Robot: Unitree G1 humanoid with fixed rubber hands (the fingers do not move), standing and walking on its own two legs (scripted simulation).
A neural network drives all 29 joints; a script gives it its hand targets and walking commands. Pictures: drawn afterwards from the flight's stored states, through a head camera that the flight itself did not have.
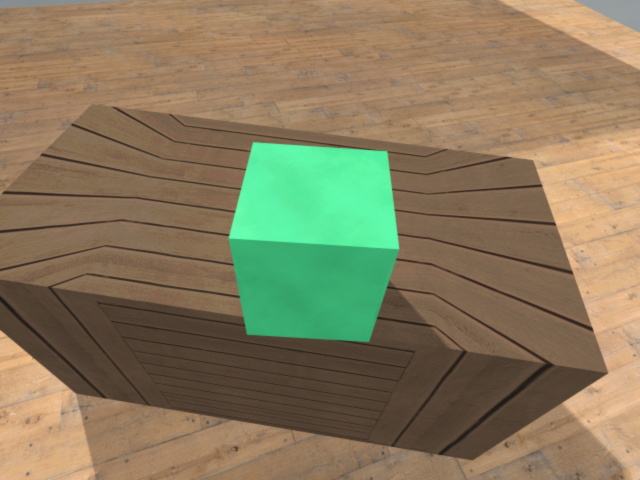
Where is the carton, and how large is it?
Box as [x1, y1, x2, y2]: [229, 142, 398, 341]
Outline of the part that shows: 253,142 229,235 229,242 247,334 368,341 398,251 397,234 386,151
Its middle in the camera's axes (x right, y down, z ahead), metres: -0.01 +0.00 +0.64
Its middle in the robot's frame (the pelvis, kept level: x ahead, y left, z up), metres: +0.47 +0.06 -0.02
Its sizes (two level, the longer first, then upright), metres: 0.210 0.200 0.250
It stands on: a pedestal, 0.65 m high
